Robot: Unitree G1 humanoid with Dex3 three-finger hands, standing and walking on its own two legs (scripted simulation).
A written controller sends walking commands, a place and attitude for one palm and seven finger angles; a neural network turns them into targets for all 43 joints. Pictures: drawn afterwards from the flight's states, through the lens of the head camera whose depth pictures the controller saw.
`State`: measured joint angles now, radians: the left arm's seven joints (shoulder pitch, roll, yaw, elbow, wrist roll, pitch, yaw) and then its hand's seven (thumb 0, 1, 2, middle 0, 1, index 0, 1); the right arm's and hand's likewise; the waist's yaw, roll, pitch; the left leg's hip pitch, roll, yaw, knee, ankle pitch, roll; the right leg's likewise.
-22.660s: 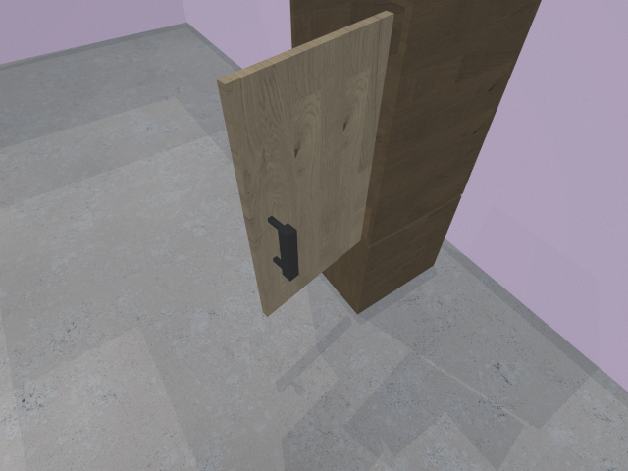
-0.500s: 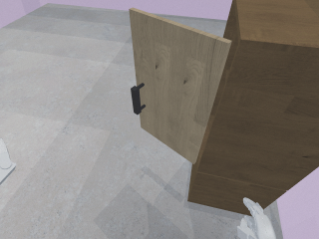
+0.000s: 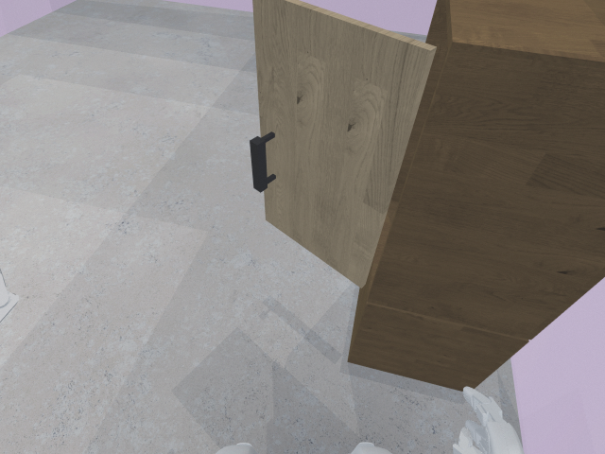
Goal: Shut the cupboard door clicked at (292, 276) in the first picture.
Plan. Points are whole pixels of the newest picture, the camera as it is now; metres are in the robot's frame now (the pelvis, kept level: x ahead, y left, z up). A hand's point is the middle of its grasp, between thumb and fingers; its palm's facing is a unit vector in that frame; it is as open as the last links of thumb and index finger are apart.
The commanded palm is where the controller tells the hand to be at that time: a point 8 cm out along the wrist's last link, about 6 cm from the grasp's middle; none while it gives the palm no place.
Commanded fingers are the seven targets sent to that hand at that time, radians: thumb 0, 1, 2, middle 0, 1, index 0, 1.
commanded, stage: step back with the hand held close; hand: left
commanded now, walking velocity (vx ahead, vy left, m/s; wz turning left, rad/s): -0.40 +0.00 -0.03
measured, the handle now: (265, 161) +0.73 +0.12 -0.07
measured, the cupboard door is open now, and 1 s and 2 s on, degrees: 63 63 63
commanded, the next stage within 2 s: stop stepping back and stand still in 0.72 s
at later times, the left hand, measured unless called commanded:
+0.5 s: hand out of the picture +0.08 +0.28 +0.20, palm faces +0.61 -0.68 -0.41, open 7.4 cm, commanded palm +0.01 +0.31 +0.21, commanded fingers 0.00 0.90 0.90 -0.20 -0.30 -0.20 -0.30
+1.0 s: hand out of the picture -0.05 +0.28 +0.20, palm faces +0.49 -0.80 -0.35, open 7.4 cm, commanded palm -0.11 +0.31 +0.21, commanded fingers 0.00 0.90 0.90 -0.20 -0.30 -0.20 -0.30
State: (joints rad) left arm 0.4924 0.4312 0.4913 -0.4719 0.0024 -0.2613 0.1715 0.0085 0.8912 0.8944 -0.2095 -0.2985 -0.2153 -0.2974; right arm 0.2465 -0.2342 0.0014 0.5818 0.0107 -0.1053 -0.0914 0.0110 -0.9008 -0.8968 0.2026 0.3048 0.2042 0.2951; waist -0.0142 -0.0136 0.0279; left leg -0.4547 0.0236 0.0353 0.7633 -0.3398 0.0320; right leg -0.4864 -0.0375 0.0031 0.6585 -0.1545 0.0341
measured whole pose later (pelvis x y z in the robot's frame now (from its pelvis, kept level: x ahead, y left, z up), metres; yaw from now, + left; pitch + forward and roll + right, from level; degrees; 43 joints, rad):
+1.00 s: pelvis -0.25 +0.01 +0.03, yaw +0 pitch -2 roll -4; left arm 0.48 0.37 0.43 -0.52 -0.05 -0.18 0.16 0.01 0.90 0.90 -0.20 -0.30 -0.21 -0.30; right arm 0.21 -0.16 0.01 0.60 0.01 -0.14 -0.03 0.01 -0.90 -0.90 0.20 0.30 0.21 0.30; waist 0.02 0.00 0.03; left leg -0.34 0.17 0.16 0.55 -0.18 0.00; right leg -0.48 0.04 -0.05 1.02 -0.44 0.04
